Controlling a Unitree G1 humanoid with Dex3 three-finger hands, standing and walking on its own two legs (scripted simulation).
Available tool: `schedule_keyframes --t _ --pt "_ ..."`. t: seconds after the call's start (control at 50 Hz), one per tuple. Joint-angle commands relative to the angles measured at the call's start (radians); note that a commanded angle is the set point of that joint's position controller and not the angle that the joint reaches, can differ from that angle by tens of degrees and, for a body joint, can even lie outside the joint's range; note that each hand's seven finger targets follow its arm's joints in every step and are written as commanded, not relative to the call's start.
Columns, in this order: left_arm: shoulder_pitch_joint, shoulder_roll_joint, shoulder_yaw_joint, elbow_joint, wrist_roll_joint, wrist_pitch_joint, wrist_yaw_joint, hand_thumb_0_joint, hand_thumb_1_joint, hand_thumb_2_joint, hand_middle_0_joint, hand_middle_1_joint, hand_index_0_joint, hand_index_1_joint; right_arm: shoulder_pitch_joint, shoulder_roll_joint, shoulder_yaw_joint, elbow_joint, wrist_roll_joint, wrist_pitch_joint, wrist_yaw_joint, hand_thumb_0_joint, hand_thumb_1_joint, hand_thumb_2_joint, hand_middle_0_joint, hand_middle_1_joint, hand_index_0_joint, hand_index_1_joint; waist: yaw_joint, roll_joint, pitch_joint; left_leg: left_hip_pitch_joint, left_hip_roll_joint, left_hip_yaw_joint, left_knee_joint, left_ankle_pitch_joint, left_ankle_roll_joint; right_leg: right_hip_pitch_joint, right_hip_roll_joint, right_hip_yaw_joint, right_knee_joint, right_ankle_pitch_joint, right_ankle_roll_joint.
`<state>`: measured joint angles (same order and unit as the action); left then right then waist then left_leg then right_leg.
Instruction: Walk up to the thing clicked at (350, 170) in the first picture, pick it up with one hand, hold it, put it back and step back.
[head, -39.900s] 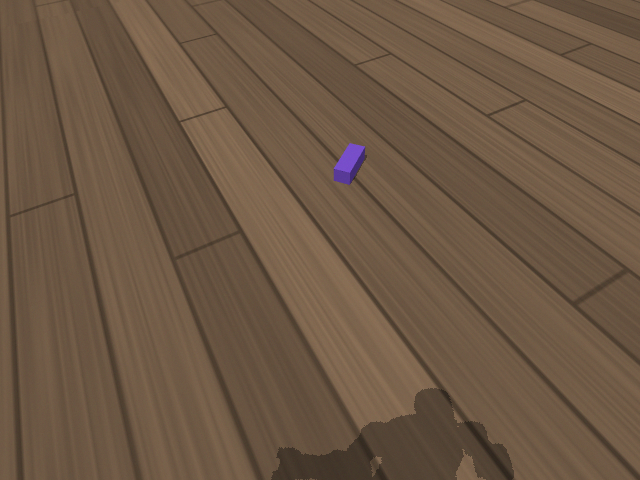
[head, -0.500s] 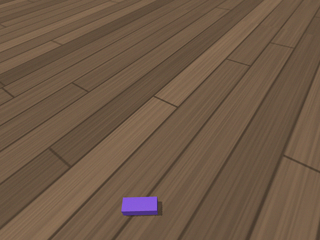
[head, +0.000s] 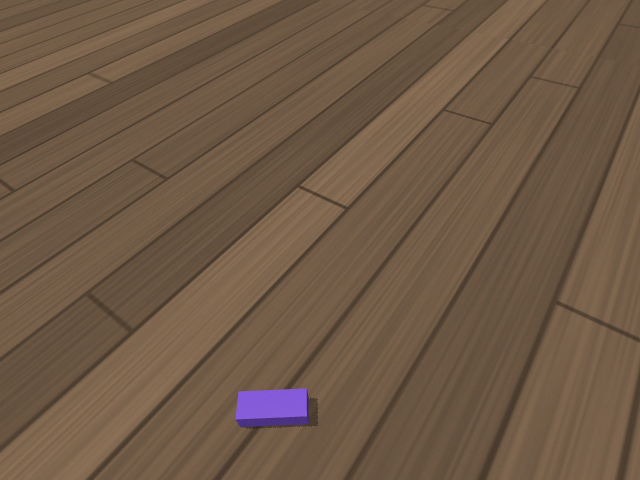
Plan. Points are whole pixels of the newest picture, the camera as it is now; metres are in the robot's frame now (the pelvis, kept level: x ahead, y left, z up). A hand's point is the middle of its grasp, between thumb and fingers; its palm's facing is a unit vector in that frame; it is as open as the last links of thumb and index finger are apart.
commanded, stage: stand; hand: left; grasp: from above
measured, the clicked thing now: (273, 407) +0.45 +0.22 -0.75
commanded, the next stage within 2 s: step back in 1.22 s
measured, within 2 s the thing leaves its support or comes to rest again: neither
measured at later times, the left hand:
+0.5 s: hand out of the picture +0.09 +0.24 -0.16, palm faces +0.01 -0.94 -0.33, open 7.4 cm
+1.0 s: hand out of the picture +0.10 +0.25 -0.16, palm faces -0.01 -0.94 -0.34, open 7.4 cm
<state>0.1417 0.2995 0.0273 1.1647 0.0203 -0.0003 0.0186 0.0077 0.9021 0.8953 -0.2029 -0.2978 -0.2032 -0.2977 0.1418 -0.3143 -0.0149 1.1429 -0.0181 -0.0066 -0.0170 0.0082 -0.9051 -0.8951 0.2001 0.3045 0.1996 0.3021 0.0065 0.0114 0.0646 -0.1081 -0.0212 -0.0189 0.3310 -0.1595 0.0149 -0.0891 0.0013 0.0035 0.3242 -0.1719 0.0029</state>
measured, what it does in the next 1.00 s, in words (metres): stands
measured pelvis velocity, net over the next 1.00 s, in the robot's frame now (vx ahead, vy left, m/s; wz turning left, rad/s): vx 0.02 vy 0.00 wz -0.01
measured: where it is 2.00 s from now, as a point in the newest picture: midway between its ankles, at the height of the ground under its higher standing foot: outside the picture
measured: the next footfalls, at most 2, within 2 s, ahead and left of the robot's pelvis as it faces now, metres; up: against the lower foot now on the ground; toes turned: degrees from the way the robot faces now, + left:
left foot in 1.74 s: -0.07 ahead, +0.14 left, +0.00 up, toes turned -2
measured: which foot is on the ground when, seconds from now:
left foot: down 0.00-1.00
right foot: down 0.00-1.00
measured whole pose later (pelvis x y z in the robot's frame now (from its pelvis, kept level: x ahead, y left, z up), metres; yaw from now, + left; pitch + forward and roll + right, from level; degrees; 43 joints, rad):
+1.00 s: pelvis +0.02 +0.00 +0.00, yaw -1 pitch -3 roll +0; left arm 0.10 0.33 0.02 1.14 0.01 -0.01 0.01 0.01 0.90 0.90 -0.20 -0.30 -0.20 -0.30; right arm 0.10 -0.33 0.00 1.14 -0.01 -0.02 -0.01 0.01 -0.90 -0.90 0.20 0.30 0.20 0.30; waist 0.00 0.00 0.06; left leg -0.08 -0.02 -0.01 0.30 -0.18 0.02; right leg -0.06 0.00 0.01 0.30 -0.19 0.00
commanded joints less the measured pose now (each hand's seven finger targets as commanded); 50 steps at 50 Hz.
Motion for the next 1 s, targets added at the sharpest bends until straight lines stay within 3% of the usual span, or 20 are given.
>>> schedule_keyframes --t 0.0,0.1,0.16,0.36,0.42,0.68,0.78,0.9,0.98 --pt "-0.038 0.195 0.034 -0.049 0.0 -0.023 0.01 0.0 0.9 0.9 -0.2 -0.3 -0.2 -0.301 -0.044 -0.192 -0.031 -0.056 -0.001 -0.02 -0.01 0.0 -0.9 -0.9 0.2 0.3 0.2 0.3 -0.002 -0.004 -0.033 -0.019 0.123 -0.123 -0.074 -0.007 0.019 -0.024 -0.115 0.106 -0.071 0.011 -0.023" --pt "-0.054 0.201 0.037 -0.056 -0.003 -0.03 0.011 0.0 0.9 0.9 -0.2 -0.3 -0.2 -0.301 -0.043 -0.198 -0.029 -0.055 0.001 -0.026 -0.01 0.0 -0.9 -0.9 0.2 0.3 0.2 0.3 -0.005 -0.014 -0.079 0.026 0.132 -0.112 -0.052 0.13 0.02 0.006 -0.124 0.103 -0.06 0.116 -0.02" --pt "-0.052 0.193 0.035 -0.052 -0.005 -0.026 0.01 0.0 0.9 0.9 -0.2 -0.3 -0.2 -0.301 -0.045 -0.196 -0.027 -0.051 0.001 -0.027 -0.012 0.0 -0.9 -0.9 0.2 0.3 0.2 0.3 -0.004 -0.003 -0.079 0.025 0.136 -0.113 -0.052 0.156 0.02 0.019 -0.123 0.098 -0.053 0.134 -0.021" --pt "-0.065 0.207 0.037 -0.057 -0.004 -0.028 0.008 0.0 0.9 0.9 -0.2 -0.3 -0.2 -0.301 -0.059 -0.203 -0.026 -0.052 0.002 -0.024 -0.009 0.0 -0.9 -0.9 0.2 0.3 0.2 0.3 -0.005 -0.013 -0.063 0.014 0.135 -0.113 -0.06 0.114 0.016 0.012 -0.122 0.098 -0.072 0.102 -0.015" --pt "-0.075 0.214 0.039 -0.065 -0.006 -0.029 0.007 0.0 0.9 0.9 -0.2 -0.3 -0.2 -0.301 -0.066 -0.21 -0.027 -0.056 0.001 -0.026 -0.009 0.0 -0.9 -0.9 0.2 0.3 0.2 0.3 -0.005 -0.003 -0.078 0.03 0.138 -0.109 -0.057 0.16 0.014 0.014 -0.124 0.097 -0.064 0.139 -0.018" --pt "-0.08 0.223 0.034 -0.071 -0.009 -0.03 0.004 0.0 0.9 0.9 -0.2 -0.3 -0.2 -0.301 -0.076 -0.213 -0.026 -0.057 0.004 -0.029 -0.006 0.0 -0.9 -0.9 0.2 0.3 0.2 0.3 -0.005 -0.012 -0.086 0.037 0.142 -0.108 -0.065 0.173 0.012 0.023 -0.124 0.095 -0.058 0.149 -0.019" --pt "-0.082 0.224 0.032 -0.079 -0.009 -0.031 0.005 0.0 0.9 0.9 -0.2 -0.3 -0.2 -0.3 -0.067 -0.223 -0.027 -0.056 0.005 -0.03 -0.007 0.0 -0.9 -0.9 0.2 0.3 0.2 0.3 -0.01 -0.002 -0.106 0.051 0.148 -0.102 -0.05 0.235 0.017 0.046 -0.13 0.097 -0.049 0.217 -0.021" --pt "-0.075 0.227 0.031 -0.076 -0.01 -0.028 0.004 0.0 0.9 0.9 -0.2 -0.3 -0.2 -0.3 -0.073 -0.225 -0.027 -0.056 0.004 -0.028 -0.006 0.0 -0.9 -0.9 0.2 0.3 0.2 0.3 -0.007 -0.009 -0.077 0.034 0.143 -0.105 -0.069 0.157 0.015 0.02 -0.124 0.099 -0.063 0.145 -0.02" --pt "-0.073 0.224 0.027 -0.08 -0.011 -0.03 0.002 0.0 0.9 0.9 -0.2 -0.3 -0.2 -0.3 -0.077 -0.224 -0.026 -0.057 0.004 -0.03 -0.005 0.0 -0.9 -0.9 0.2 0.3 0.2 0.3 -0.005 -0.004 -0.082 0.047 0.145 -0.104 -0.066 0.187 0.012 0.014 -0.124 0.098 -0.059 0.159 -0.023"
